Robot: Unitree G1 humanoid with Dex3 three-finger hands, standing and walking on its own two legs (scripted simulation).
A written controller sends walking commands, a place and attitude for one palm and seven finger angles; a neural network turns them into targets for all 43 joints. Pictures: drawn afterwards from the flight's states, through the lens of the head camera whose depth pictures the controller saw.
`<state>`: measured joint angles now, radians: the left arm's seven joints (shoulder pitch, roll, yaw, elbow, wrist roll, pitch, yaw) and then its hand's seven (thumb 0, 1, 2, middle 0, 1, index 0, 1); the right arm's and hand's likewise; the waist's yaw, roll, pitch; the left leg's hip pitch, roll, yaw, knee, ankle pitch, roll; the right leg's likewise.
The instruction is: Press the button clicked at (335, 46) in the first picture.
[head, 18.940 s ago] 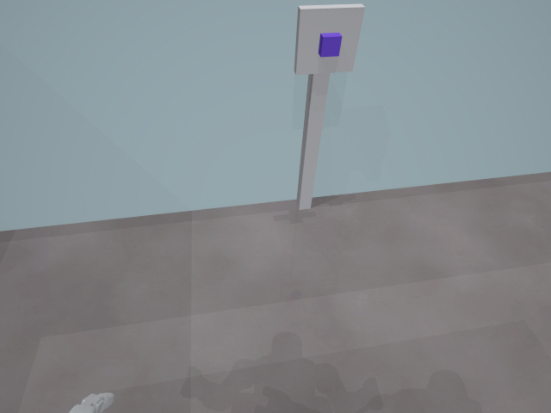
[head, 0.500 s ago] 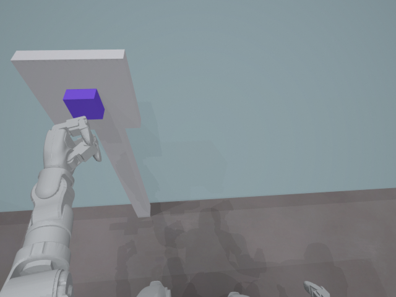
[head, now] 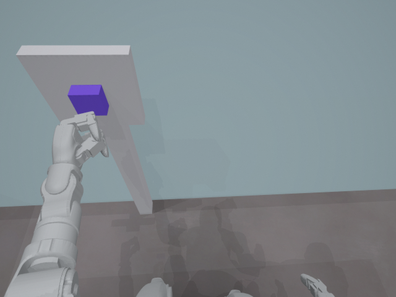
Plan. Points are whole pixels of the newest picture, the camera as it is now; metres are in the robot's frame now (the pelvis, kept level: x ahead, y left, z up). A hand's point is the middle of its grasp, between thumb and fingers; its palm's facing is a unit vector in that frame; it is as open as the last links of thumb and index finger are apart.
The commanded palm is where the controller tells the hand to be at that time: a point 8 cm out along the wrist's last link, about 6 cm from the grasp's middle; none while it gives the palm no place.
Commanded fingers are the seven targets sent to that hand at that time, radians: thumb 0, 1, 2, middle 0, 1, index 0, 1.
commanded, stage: press the button with the knuckle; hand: left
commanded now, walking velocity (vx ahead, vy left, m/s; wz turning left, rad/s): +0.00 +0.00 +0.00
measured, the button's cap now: (90, 99) +0.49 +0.23 +0.10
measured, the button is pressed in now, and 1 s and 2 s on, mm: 0 12 0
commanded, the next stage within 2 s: hold the button down briefly in 1.00 s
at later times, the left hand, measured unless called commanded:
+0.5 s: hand (103, 130) +0.44 +0.20 +0.06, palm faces +0.08 -1.00 -0.01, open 3.0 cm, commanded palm +0.42 +0.26 +0.07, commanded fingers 0.00 0.90 0.90 -1.30 -1.50 -1.30 -1.50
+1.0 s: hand (102, 127) +0.45 +0.21 +0.06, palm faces +0.08 -1.00 -0.02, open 2.9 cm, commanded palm +0.45 +0.25 +0.07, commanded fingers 0.00 0.90 0.90 -1.30 -1.50 -1.30 -1.50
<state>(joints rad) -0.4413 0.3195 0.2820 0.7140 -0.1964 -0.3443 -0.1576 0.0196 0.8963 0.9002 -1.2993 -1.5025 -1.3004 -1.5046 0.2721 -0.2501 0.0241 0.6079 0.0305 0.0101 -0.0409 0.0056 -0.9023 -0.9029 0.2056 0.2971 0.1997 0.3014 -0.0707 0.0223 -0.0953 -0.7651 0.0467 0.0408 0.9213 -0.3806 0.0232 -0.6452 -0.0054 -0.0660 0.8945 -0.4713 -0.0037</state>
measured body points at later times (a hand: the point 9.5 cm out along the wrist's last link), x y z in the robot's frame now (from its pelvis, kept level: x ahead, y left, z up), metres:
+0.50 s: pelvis +0.00 -0.01 +0.00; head +0.08 +0.00 +0.44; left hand +0.43 +0.26 +0.07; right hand +0.06 -0.28 -0.12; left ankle +0.04 +0.10 -0.69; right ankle -0.02 -0.12 -0.69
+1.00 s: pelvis -0.02 -0.01 -0.02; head +0.07 +0.02 +0.42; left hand +0.44 +0.26 +0.07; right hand +0.02 -0.28 -0.13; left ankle +0.04 +0.10 -0.69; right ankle -0.02 -0.12 -0.69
